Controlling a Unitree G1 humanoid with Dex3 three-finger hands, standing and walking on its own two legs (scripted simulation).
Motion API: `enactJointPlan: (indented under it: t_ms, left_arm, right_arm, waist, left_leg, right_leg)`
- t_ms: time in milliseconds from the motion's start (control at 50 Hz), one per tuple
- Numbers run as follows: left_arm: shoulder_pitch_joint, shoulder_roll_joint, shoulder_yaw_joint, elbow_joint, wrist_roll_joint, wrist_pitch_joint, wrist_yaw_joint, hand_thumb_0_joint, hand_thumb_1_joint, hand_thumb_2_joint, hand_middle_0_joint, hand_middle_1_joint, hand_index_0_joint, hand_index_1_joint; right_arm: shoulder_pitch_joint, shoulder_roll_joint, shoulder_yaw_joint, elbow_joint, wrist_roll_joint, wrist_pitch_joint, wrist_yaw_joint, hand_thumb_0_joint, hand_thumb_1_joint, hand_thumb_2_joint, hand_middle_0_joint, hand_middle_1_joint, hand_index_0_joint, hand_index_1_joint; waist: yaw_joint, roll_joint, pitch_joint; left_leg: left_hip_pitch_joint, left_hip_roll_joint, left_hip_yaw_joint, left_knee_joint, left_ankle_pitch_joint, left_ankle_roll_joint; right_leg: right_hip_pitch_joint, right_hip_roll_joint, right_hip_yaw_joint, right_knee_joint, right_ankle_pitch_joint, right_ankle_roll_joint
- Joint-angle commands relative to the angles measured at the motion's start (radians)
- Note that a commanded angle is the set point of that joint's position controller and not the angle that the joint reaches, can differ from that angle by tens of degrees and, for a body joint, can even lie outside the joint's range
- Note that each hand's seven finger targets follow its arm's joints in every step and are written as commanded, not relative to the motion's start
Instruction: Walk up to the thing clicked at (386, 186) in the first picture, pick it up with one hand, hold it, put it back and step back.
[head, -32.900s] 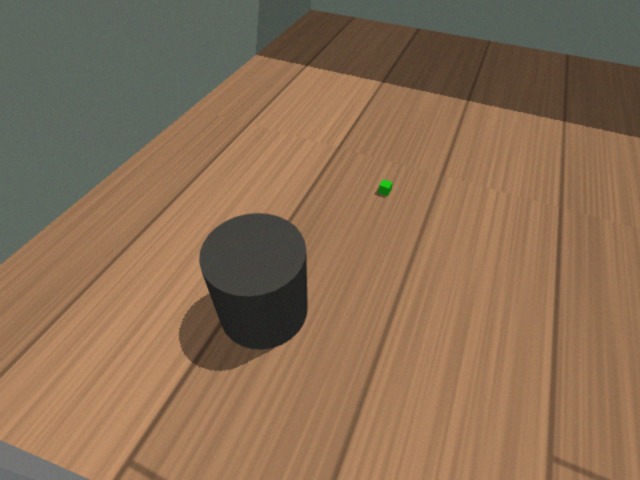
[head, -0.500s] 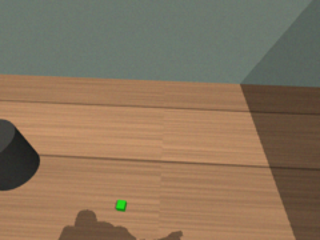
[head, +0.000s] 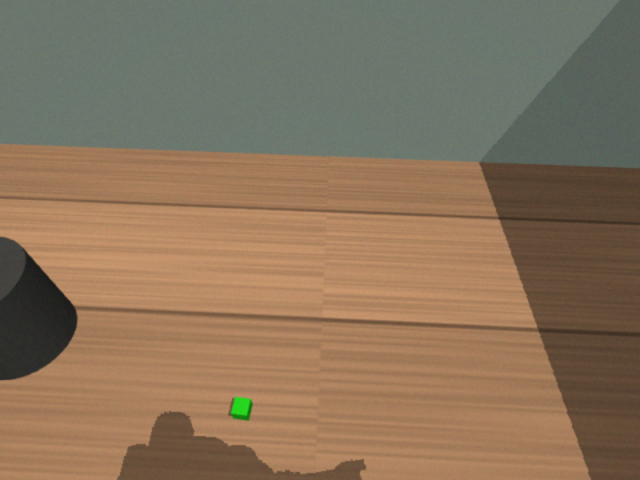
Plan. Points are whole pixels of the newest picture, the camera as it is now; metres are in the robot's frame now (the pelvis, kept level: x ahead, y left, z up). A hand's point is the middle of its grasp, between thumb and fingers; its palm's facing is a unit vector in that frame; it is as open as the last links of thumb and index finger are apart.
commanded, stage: stand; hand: left
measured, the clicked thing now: (241, 408) +0.44 +0.23 -0.76
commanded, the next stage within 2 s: none
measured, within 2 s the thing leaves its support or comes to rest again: neither
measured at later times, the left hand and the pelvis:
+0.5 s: hand out of the picture +0.07 +0.26 -0.15, palm faces -0.03 -0.94 -0.34, open 7.4 cm; pelvis -0.01 +0.00 +0.00, yaw +0 degrees
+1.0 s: hand out of the picture +0.05 +0.26 -0.16, palm faces -0.03 -0.94 -0.34, open 7.4 cm; pelvis -0.02 +0.01 +0.00, yaw +0 degrees
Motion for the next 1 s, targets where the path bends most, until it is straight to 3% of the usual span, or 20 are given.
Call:
enactJointPlan:
  t_ms: [0,220,300,480,620,700,920,980]
  left_arm:
    - [-0.032,0.219,0.033,-0.062,-0.005,-0.032,0.021,0.000,0.900,0.900,-0.200,-0.300,-0.200,-0.300]
    - [-0.042,0.228,0.022,-0.075,-0.005,-0.036,0.025,0.000,0.900,0.900,-0.200,-0.300,-0.200,-0.300]
    - [-0.034,0.225,0.017,-0.072,-0.007,-0.037,0.024,0.000,0.900,0.900,-0.200,-0.300,-0.200,-0.300]
    - [-0.026,0.237,0.020,-0.074,-0.005,-0.035,0.021,0.000,0.900,0.900,-0.200,-0.300,-0.200,-0.300]
    - [-0.018,0.235,0.016,-0.077,-0.004,-0.036,0.021,0.000,0.900,0.900,-0.200,-0.300,-0.200,-0.300]
    - [-0.006,0.233,0.014,-0.073,-0.005,-0.034,0.021,0.000,0.900,0.900,-0.200,-0.300,-0.200,-0.300]
    - [0.002,0.233,0.013,-0.072,-0.004,-0.034,0.021,0.000,0.900,0.900,-0.200,-0.300,-0.200,-0.301]
    - [0.006,0.235,0.012,-0.075,-0.005,-0.036,0.021,0.000,0.900,0.900,-0.200,-0.300,-0.200,-0.301]
  right_arm:
    - [-0.047,-0.211,-0.032,-0.063,0.000,-0.022,-0.007,0.000,-0.900,-0.900,0.200,0.300,0.200,0.300]
    - [-0.047,-0.221,-0.032,-0.057,-0.002,-0.017,0.000,0.000,-0.900,-0.900,0.200,0.300,0.200,0.300]
    - [-0.039,-0.220,-0.031,-0.050,-0.003,-0.013,0.002,0.000,-0.900,-0.900,0.200,0.300,0.200,0.300]
    - [-0.033,-0.216,-0.031,-0.048,-0.003,-0.018,0.005,0.000,-0.900,-0.900,0.200,0.300,0.200,0.300]
    - [-0.029,-0.218,-0.033,-0.047,-0.003,-0.017,0.004,0.000,-0.900,-0.900,0.200,0.300,0.200,0.300]
    - [-0.027,-0.218,-0.033,-0.043,-0.003,-0.014,0.006,0.000,-0.900,-0.900,0.200,0.300,0.200,0.300]
    - [-0.013,-0.219,-0.032,-0.039,-0.003,-0.015,0.006,0.000,-0.900,-0.900,0.200,0.300,0.200,0.300]
    - [-0.017,-0.218,-0.032,-0.042,-0.003,-0.016,0.007,0.000,-0.900,-0.900,0.200,0.300,0.200,0.300]
  waist:
    - [0.003,0.013,-0.097]
    - [-0.004,-0.004,-0.100]
    - [-0.004,0.000,-0.070]
    - [-0.001,0.006,-0.068]
    - [-0.003,0.011,-0.075]
    - [-0.001,0.010,-0.048]
    - [-0.003,0.004,-0.053]
    - [-0.002,0.006,-0.069]
  left_leg:
    - [0.031,0.120,-0.078,-0.017,0.279,0.037]
    - [0.047,0.119,-0.078,-0.027,0.236,0.033]
    - [0.015,0.114,-0.081,-0.045,0.170,0.036]
    - [0.011,0.113,-0.089,-0.062,0.145,0.036]
    - [0.016,0.114,-0.088,-0.051,0.143,0.040]
    - [-0.002,0.110,-0.096,-0.060,0.106,0.036]
    - [-0.011,0.108,-0.098,-0.060,0.093,0.043]
    - [0.001,0.110,-0.100,-0.055,0.135,0.041]
  right_leg:
    - [0.031,-0.134,0.084,-0.031,0.296,-0.020]
    - [0.012,-0.133,0.082,-0.048,0.255,-0.019]
    - [0.001,-0.131,0.087,-0.063,0.190,-0.018]
    - [-0.013,-0.128,0.087,-0.060,0.138,-0.020]
    - [-0.019,-0.131,0.090,-0.054,0.150,-0.022]
    - [-0.039,-0.124,0.089,-0.063,0.091,-0.021]
    - [-0.030,-0.131,0.096,-0.062,0.098,-0.021]
    - [-0.025,-0.129,0.090,-0.052,0.126,-0.022]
